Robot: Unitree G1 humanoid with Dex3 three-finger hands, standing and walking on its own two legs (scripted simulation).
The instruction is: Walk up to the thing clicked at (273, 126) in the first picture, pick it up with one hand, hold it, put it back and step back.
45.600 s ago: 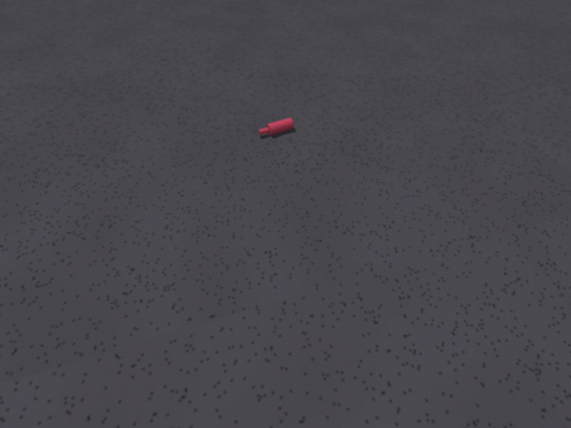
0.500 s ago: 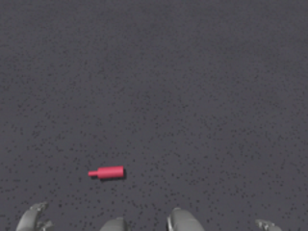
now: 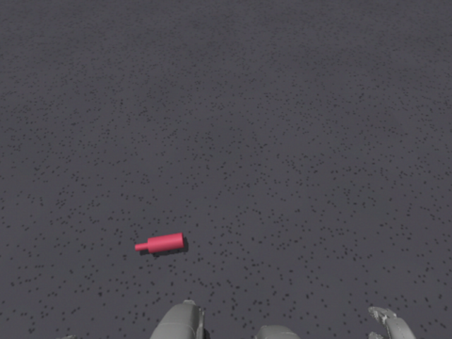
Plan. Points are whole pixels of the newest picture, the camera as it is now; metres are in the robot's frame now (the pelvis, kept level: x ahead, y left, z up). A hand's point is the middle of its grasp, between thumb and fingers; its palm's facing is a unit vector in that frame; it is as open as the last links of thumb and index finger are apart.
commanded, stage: step back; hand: left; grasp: from above
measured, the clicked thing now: (159, 243) +0.53 +0.30 -0.72
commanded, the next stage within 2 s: none
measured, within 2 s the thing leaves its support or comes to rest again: neither
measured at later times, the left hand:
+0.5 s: hand out of the picture -0.04 +0.27 -0.14, palm faces +0.07 -0.94 -0.34, open 7.4 cm
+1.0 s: hand out of the picture -0.20 +0.24 -0.13, palm faces +0.07 -0.90 -0.44, open 7.4 cm
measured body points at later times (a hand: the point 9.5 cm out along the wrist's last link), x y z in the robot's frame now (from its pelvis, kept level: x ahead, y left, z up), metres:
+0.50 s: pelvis -0.14 +0.00 +0.01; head -0.08 +0.04 +0.46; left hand -0.05 +0.32 -0.12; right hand -0.02 -0.30 -0.09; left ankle -0.11 +0.12 -0.72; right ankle -0.16 -0.16 -0.63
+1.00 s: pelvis -0.31 -0.04 +0.00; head -0.24 -0.05 +0.44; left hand -0.21 +0.28 -0.10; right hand -0.21 -0.36 -0.13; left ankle -0.35 +0.08 -0.70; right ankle -0.22 -0.16 -0.72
